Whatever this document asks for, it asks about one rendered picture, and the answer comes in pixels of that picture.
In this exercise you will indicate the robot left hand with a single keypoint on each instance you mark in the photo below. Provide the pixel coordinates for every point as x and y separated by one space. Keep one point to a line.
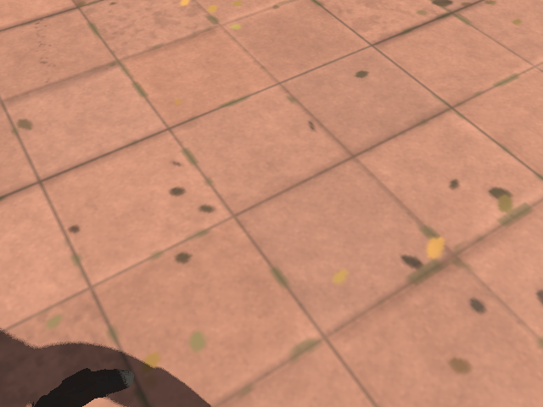
86 385

